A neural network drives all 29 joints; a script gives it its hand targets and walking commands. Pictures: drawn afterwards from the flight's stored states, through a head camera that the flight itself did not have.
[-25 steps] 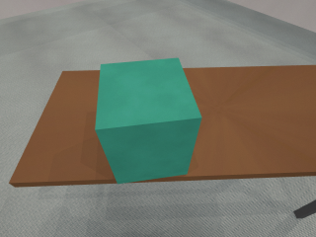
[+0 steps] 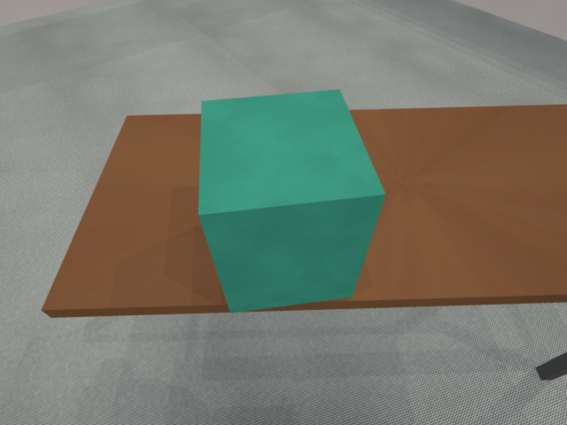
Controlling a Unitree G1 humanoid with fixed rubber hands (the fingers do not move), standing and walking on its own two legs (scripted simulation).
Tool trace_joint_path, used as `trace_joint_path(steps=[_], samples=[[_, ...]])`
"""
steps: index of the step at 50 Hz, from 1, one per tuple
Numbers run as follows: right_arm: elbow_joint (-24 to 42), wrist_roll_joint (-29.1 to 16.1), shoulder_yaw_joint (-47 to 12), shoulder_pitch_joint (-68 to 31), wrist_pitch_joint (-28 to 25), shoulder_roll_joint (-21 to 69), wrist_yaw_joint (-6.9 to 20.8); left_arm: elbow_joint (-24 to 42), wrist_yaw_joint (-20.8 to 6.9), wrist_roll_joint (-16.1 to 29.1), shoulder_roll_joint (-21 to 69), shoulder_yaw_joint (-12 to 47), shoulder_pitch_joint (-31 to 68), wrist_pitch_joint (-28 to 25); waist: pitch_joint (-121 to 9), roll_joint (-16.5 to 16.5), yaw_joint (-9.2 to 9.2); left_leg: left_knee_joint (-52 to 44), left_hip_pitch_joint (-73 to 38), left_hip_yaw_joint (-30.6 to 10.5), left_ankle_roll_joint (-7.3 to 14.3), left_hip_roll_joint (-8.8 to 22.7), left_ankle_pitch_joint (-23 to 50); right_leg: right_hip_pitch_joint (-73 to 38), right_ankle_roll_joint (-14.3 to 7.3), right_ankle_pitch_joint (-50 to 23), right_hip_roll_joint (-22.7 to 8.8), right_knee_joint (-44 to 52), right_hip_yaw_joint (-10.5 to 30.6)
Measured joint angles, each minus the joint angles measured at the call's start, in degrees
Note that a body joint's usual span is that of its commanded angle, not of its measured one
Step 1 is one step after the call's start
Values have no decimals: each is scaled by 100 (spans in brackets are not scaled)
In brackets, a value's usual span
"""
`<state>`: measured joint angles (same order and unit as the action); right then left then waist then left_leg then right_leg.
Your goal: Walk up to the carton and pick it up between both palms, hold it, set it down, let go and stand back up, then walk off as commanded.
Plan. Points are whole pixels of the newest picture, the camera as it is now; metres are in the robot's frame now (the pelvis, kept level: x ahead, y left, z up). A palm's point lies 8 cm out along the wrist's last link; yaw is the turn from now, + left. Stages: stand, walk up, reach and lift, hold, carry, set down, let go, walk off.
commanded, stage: walk up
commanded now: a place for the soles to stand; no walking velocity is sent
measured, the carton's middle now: (282, 206) +0.40 +0.02 +0.07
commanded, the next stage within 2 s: reach and lift in 0.58 s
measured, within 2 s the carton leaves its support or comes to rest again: neither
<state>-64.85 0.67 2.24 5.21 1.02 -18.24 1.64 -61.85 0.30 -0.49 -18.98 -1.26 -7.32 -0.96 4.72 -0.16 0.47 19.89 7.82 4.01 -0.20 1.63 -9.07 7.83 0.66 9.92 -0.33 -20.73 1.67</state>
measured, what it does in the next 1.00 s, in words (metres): stands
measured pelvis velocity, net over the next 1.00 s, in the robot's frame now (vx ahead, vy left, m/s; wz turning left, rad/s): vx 0.02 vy -0.02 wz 0.02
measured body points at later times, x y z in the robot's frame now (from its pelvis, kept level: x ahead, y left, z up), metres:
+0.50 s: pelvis +0.01 +0.00 +0.00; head +0.02 +0.00 +0.45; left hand +0.09 +0.30 -0.13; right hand +0.09 -0.29 -0.14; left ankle +0.02 +0.12 -0.75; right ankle +0.02 -0.13 -0.75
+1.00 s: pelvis +0.02 -0.02 -0.01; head +0.05 -0.01 +0.44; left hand +0.20 +0.24 -0.10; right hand +0.18 -0.29 -0.10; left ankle +0.02 +0.12 -0.75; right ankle +0.02 -0.13 -0.75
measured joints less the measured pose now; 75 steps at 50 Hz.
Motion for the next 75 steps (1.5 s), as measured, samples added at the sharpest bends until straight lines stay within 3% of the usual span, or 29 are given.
trace_joint_path(steps=[30, 33, 36, 40, 45, 50, 58, 75], samples=[[167, -17, -17, -15, 12, 11, -12, 159, 20, -3, -19, 14, -83, -4, -82, 1, 11, 107, -28, 25, 2, -8, -146, -3, 5, 158, -10, -140, 27], [293, 467, 370, -120, -208, 110, 177, 964, 167, 69, -47, -24, 148, 1261, -62, 59, -3, 766, 519, -36, -98, -3, -528, 543, -125, 657, -36, -870, -59], [657, 478, 561, -437, -175, 172, 341, 1852, 177, 37, -63, -8, 553, 2418, 302, 157, -5, 1460, 869, -76, -71, -20, -664, 893, -78, 733, -79, -1584, -94], [1424, 190, 500, -506, -66, 176, 362, 3086, 72, -162, 233, -81, 666, 3080, 605, 116, -20, 1846, 917, -110, -68, 76, -924, 886, -47, 962, 7, -1847, -118], [2116, -120, 176, -133, -104, 154, 284, 3951, -40, -305, 583, -214, 289, 3046, 447, 111, 41, 1496, 578, -127, -144, 172, -869, 509, -107, 842, 111, -1395, -142], [2716, -169, 50, 334, -19, 168, 137, 4189, -56, -379, 534, -395, -2, 2993, 271, 244, 138, 872, 159, -174, -180, 132, -618, 124, -131, 693, 86, -902, -204], [3630, -378, 12, 931, 373, 192, 59, 4535, 39, -78, 290, -485, -355, 2922, 171, 245, 20, 182, -166, -96, -209, 138, -305, -115, -157, 426, 109, -339, -144], [5200, -529, -145, 1493, 619, 594, -59, 5774, 177, 382, 592, -88, -1064, 2547, 62, 135, -161, -200, -352, 53, -144, 116, -152, -305, -95, 160, 95, 162, -6]])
